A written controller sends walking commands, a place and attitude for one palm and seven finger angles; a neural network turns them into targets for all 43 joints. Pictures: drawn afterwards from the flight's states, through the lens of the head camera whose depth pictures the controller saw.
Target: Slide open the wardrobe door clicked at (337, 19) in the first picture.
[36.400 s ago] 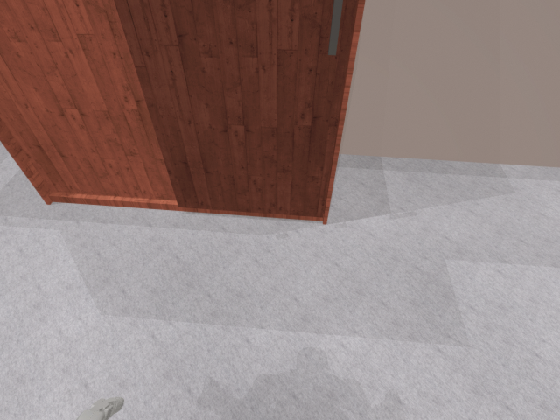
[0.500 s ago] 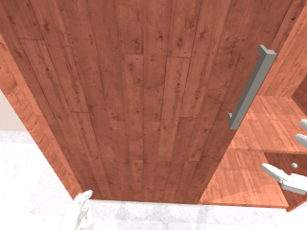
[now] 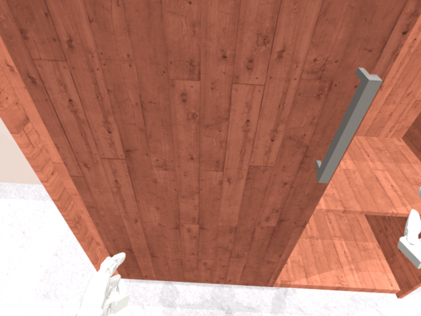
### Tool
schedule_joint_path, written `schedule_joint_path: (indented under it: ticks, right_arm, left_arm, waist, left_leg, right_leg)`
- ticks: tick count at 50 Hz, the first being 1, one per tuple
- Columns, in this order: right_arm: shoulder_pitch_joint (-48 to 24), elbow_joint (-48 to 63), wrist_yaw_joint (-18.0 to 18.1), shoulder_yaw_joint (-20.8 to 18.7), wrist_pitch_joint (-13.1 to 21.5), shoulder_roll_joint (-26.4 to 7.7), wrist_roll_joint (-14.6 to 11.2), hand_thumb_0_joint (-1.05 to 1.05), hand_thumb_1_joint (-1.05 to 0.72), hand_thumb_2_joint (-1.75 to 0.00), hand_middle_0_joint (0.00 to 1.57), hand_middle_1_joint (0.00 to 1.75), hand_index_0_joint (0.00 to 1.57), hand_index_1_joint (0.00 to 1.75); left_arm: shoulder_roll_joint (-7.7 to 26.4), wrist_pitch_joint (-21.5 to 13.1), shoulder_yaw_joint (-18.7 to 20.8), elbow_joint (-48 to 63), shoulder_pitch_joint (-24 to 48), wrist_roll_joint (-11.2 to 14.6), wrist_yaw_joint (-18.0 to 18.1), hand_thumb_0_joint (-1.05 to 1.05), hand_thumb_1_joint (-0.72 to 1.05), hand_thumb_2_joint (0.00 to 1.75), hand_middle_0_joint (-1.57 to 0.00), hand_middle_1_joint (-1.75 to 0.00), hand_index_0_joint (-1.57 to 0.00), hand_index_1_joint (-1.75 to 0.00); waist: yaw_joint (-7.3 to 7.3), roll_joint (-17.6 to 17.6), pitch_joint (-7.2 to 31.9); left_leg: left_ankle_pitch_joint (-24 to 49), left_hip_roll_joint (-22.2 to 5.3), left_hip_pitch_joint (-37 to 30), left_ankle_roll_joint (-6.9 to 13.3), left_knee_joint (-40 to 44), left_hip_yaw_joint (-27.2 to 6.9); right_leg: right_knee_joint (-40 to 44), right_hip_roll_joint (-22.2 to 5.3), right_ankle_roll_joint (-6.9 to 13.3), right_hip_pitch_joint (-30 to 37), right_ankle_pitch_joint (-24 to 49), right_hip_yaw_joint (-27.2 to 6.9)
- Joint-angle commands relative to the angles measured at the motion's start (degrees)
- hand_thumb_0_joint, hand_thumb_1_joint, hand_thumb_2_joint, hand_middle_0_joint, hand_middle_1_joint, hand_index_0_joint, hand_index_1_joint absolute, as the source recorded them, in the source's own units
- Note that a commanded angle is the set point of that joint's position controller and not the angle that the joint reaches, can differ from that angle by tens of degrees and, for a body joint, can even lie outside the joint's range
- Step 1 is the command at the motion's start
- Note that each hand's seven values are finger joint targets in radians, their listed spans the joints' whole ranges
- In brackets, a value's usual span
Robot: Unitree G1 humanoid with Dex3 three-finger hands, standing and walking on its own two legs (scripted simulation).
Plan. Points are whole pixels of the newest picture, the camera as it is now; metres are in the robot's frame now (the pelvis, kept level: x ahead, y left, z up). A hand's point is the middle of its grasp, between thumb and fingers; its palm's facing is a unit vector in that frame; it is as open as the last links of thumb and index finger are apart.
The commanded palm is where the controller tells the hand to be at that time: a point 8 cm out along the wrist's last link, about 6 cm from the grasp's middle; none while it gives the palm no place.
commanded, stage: draw the hand back to the body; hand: right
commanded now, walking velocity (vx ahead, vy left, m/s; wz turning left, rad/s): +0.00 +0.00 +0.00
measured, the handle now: (339, 131) +0.42 -0.27 +0.18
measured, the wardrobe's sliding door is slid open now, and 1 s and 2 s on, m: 0.59 0.59 0.59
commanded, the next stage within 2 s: step back with the hand held close in 0.20 s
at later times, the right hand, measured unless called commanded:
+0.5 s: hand (408, 243) +0.18 -0.27 +0.16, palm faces +0.45 +0.80 -0.40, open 7.4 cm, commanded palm +0.12 -0.30 +0.17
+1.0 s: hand out of the picture +0.11 -0.31 +0.14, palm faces +0.47 +0.78 -0.41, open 7.4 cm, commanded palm +0.05 -0.34 +0.17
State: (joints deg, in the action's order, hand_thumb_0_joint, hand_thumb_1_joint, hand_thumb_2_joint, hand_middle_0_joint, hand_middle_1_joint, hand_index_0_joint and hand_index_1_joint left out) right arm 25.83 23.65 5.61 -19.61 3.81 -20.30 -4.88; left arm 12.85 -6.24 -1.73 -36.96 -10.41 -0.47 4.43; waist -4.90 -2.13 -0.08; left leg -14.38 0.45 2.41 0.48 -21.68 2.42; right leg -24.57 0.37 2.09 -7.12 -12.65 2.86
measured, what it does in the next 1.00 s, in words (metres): shifts its weight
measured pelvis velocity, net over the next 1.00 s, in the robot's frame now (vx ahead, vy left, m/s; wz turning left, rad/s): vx -0.08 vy -0.03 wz -0.02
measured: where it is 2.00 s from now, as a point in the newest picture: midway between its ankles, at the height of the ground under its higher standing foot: outside the picture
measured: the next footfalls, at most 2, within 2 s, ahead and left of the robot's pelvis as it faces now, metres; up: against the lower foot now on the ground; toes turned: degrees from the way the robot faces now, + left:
left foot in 1.46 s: -0.24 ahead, +0.10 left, +0.00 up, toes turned +1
left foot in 1.76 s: -0.22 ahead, +0.01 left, +0.00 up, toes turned +7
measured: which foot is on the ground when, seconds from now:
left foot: down 0.00-1.00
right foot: down 0.00-1.00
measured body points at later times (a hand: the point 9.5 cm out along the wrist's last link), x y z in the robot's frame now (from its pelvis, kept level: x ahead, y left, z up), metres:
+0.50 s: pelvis -0.02 +0.00 +0.00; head -0.03 +0.00 +0.45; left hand +0.17 +0.23 -0.08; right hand +0.15 -0.31 +0.18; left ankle -0.02 +0.11 -0.74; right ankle +0.01 -0.09 -0.74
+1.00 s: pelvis -0.08 -0.03 -0.02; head -0.08 -0.06 +0.43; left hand +0.10 +0.20 -0.08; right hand +0.08 -0.35 +0.17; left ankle -0.02 +0.11 -0.74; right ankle +0.01 -0.09 -0.74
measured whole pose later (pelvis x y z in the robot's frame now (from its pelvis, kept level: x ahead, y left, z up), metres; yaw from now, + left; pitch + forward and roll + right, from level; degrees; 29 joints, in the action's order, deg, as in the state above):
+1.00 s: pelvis -0.08 -0.03 -0.02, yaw -1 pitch -1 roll +3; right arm 27.3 26.1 7.3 -23.9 12.3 -21.6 -0.9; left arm 12.4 -3.9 -0.9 -32.0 -12.5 0.1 4.8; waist -1.5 0.0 -1.6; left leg -12.5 0.7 18.3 -1.3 -30.7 0.7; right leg -35.2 1.0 5.3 -24.1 -13.7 2.9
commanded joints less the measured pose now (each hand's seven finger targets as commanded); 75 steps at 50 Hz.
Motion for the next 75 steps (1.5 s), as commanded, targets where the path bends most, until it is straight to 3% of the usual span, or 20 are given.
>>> schedule_joint_path:
  ticks: [1,15,17,19,22,25,31,37,45,49,53,55,58,59,62,66,69,72,74,75]
  right_arm:
    - [-7.1,11.0,0.9,-5.3,3.3,-9.8,-0.1,0.0,-0.9,-0.9,0.2,0.3,0.2,0.3]
    - [-7.2,10.9,0.8,-5.8,3.9,-10.4,-0.3,0.0,-0.9,-0.9,0.2,0.3,0.2,0.3]
    - [-16.2,13.6,1.6,-12.9,6.4,-17.8,0.5,0.0,-0.9,-0.9,0.2,0.3,0.2,0.3]
    - [-6.5,7.9,1.0,-7.9,6.8,-11.5,0.7,0.0,-0.9,-0.9,0.2,0.3,0.2,0.3]
    - [-3.1,9.4,1.0,-6.8,7.4,-10.4,1.0,0.0,-0.9,-0.9,0.2,0.3,0.2,0.3]
    - [-0.9,13.0,1.5,-7.6,7.9,-11.6,1.0,0.0,-0.9,-0.9,0.2,0.3,0.2,0.3]
    - [2.9,16.6,2.4,-11.8,9.2,-15.0,0.7,0.0,-0.9,-0.9,0.2,0.3,0.2,0.3]
    - [3.4,15.8,2.6,-12.5,10.5,-14.0,1.4,0.0,-0.9,-0.9,0.2,0.3,0.2,0.3]
    - [-1.5,14.5,2.7,-11.3,11.8,-12.4,3.5,0.0,-0.9,-0.9,0.2,0.3,0.2,0.3]
    - [-3.9,16.3,3.0,-10.3,12.8,-12.4,4.0,0.0,-0.9,-0.9,0.2,0.3,0.2,0.3]
    - [-2.6,20.1,4.0,-11.3,14.0,-14.4,3.1,0.0,-0.9,-0.9,0.2,0.3,0.2,0.3]
    - [-1.2,20.2,4.4,-12.1,14.3,-14.9,2.9,0.0,-0.9,-0.9,0.2,0.3,0.2,0.3]
    - [-2.0,19.9,4.0,-13.3,14.9,-13.2,4.4,0.0,-0.9,-0.9,0.2,0.3,0.2,0.3]
    - [-3.0,19.6,3.9,-14.6,14.9,-14.5,4.8,0.0,-0.9,-0.9,0.2,0.3,0.2,0.3]
    - [-2.0,18.7,3.7,-14.7,15.6,-14.7,3.6,0.0,-0.9,-0.9,0.2,0.3,0.2,0.3]
    - [3.6,15.8,2.9,-10.2,14.7,-11.4,1.0,0.0,-0.9,-0.9,0.2,0.3,0.2,0.3]
    - [-1.9,17.1,2.5,-8.1,15.4,-12.5,0.4,0.0,-0.9,-0.9,0.2,0.3,0.2,0.3]
    - [-9.0,18.7,2.9,-9.1,16.3,-16.8,1.5,0.0,-0.9,-0.9,0.2,0.3,0.2,0.3]
    - [-12.7,18.1,3.0,-11.8,16.6,-20.0,1.9,0.0,-0.9,-0.9,0.2,0.3,0.2,0.3]
    - [-17.1,19.4,1.9,-8.7,16.4,-17.7,2.4,0.0,-0.9,-0.9,0.2,0.3,0.2,0.3]
  left_arm:
    - [6.4,-2.9,2.3,8.8,7.6,0.0,0.5,0.0,0.9,0.9,-0.2,-0.3,-0.2,-0.3]
    - [6.2,-3.2,2.5,8.5,8.8,-0.1,0.8,0.0,0.9,0.9,-0.2,-0.3,-0.2,-0.3]
    - [7.4,-1.6,2.4,11.0,8.7,0.8,0.5,0.0,0.9,0.9,-0.2,-0.3,-0.2,-0.3]
    - [6.5,-0.3,2.5,10.1,8.5,0.2,0.4,0.0,0.9,0.9,-0.2,-0.3,-0.2,-0.3]
    - [6.9,1.1,3.0,11.3,7.3,0.2,0.3,0.0,0.9,0.9,-0.2,-0.3,-0.2,-0.3]
    - [7.5,1.8,3.5,12.5,6.9,0.4,0.5,0.0,0.9,0.9,-0.2,-0.3,-0.2,-0.3]
    - [7.2,2.9,4.0,14.6,6.1,0.9,1.1,0.0,0.9,0.9,-0.2,-0.3,-0.2,-0.3]
    - [8.3,1.9,4.4,15.2,5.4,0.9,1.2,0.0,0.9,0.9,-0.2,-0.3,-0.2,-0.3]
    - [9.1,-0.5,4.9,14.4,4.1,0.7,1.2,0.0,0.9,0.9,-0.2,-0.3,-0.2,-0.3]
    - [8.3,-1.3,4.9,14.1,3.7,0.3,0.9,0.0,0.9,0.9,-0.2,-0.3,-0.2,-0.3]
    - [7.0,-2.1,4.4,12.6,2.5,-0.1,0.6,0.0,0.9,0.9,-0.2,-0.3,-0.2,-0.3]
    - [7.4,-2.3,4.4,12.0,2.4,-0.3,0.7,0.0,0.9,0.9,-0.2,-0.3,-0.2,-0.3]
    - [9.4,-3.2,4.9,13.1,3.9,-0.1,1.1,0.0,0.9,0.9,-0.2,-0.3,-0.2,-0.3]
    - [8.7,-3.4,5.2,12.6,3.6,-0.6,1.2,0.0,0.9,0.9,-0.2,-0.3,-0.2,-0.3]
    - [7.3,-4.4,6.2,11.3,3.3,-0.7,0.1,0.0,0.9,0.9,-0.2,-0.3,-0.2,-0.3]
    - [5.9,-4.6,5.5,9.3,2.3,-0.3,-1.1,0.0,0.9,0.9,-0.2,-0.3,-0.2,-0.3]
    - [5.9,-3.9,5.3,7.0,1.5,-0.9,-1.2,0.0,0.9,0.9,-0.2,-0.3,-0.2,-0.3]
    - [4.0,-2.6,4.3,5.3,1.8,-0.6,-0.5,0.0,0.9,0.9,-0.2,-0.3,-0.2,-0.3]
    - [3.3,-4.4,2.7,7.5,5.9,-0.9,0.3,0.0,0.9,0.9,-0.2,-0.3,-0.2,-0.3]
    - [4.5,-4.7,4.2,6.3,4.7,0.1,1.0,0.0,0.9,0.9,-0.2,-0.3,-0.2,-0.3]
  waist:
    - [0.8,-2.0,1.8]
    - [0.51,-0.3,0.5]
    - [2.35,-1.0,-3.1]
    - [2.58,3.2,-1.7]
    - [2.87,1.3,3.9]
    - [2.98,-2.3,7.8]
    - [2.99,-0.1,10.2]
    - [2.98,-5.4,7.5]
    - [3.78,-2.2,2.8]
    - [4.1,0.1,0.8]
    - [4.75,2.6,5.2]
    - [4.9,-0.5,6.6]
    - [4.09,-16.8,4.8]
    - [3.72,-17.4,5.7]
    - [3.42,-7.1,8.1]
    - [3.6,-9.4,9.8]
    - [3.95,-7.6,11.9]
    - [5.28,8.1,10.5]
    - [4.08,8.4,9.8]
    - [6.27,13.0,13.3]
  left_leg:
    - [8.3,-0.8,5.2,0.7,4.5,-1.3]
    - [5.2,-0.6,5.2,0.6,6.7,-1.7]
    - [4.8,-3.4,10.9,0.1,9.9,-7.0]
    - [6.7,-5.3,12.7,0.1,10.1,-7.9]
    - [14.8,-5.6,10.3,-0.5,6.5,-6.2]
    - [16.8,-4.7,8.6,-0.8,3.5,-4.9]
    - [15.8,-2.9,6.4,-1.1,-1.1,-4.1]
    - [10.3,-0.7,0.6,-1.2,-8.1,-4.0]
    - [-1.7,-1.1,0.8,-0.8,-8.9,-6.9]
    - [-14.6,-3.3,10.9,1.6,-2.0,-10.5]
    - [-8.0,-7.1,21.0,3.8,2.2,-13.6]
    - [-7.2,-5.5,20.9,2.8,0.2,-11.6]
    - [-4.0,5.3,-0.7,-1.5,-24.9,-2.7]
    - [-4.1,6.0,-3.8,-1.5,-34.0,-2.5]
    - [-12.0,5.6,6.2,-0.5,-33.5,-3.5]
    - [-17.5,5.2,10.5,1.1,-14.5,0.6]
    - [-12.2,1.8,10.3,3.6,5.6,-2.2]
    - [10.8,-16.2,26.2,7.2,12.9,-16.6]
    - [30.9,-14.9,19.4,4.6,3.7,-8.6]
    - [24.5,-9.1,19.3,2.1,-1.6,-3.3]
  right_leg:
    - [4.3,-1.5,-0.6,3.5,8.6,-3.1]
    - [5.2,-1.3,-0.4,3.7,5.5,-3.0]
    - [3.0,-2.2,0.9,-1.5,1.1,-4.3]
    - [0.5,-2.0,1.0,-0.5,3.6,-4.8]
    - [-0.2,-2.6,0.8,0.4,9.9,-3.9]
    - [0.7,-3.4,0.8,0.8,14.5,-4.2]
    - [2.1,-5.1,1.2,-3.5,14.9,-6.1]
    - [7.5,-8.1,3.0,-17.5,-2.0,-9.9]
    - [8.5,-9.1,4.3,-30.6,-26.0,-12.7]
    - [2.9,-5.9,2.7,-26.2,-26.5,-11.3]
    - [-6.4,-2.5,0.7,-11.1,-11.9,-8.8]
    - [-3.9,-3.7,0.8,-9.9,-13.2,-10.5]
    - [19.5,-15.5,5.5,-36.0,-39.3,-24.3]
    - [21.8,-18.3,6.9,-39.6,-38.0,-26.0]
    - [16.5,-17.3,6.3,-25.5,-23.6,-21.2]
    - [17.8,-14.3,-0.5,-10.9,-17.3,-15.5]
    - [13.0,-12.9,-8.0,-1.5,-6.6,-11.8]
    - [-17.3,-5.2,-4.0,6.8,2.7,-3.6]
    - [-15.9,-3.0,-3.2,0.3,-1.0,-0.8]
    - [-9.0,-1.4,-3.4,5.5,7.1,-0.6]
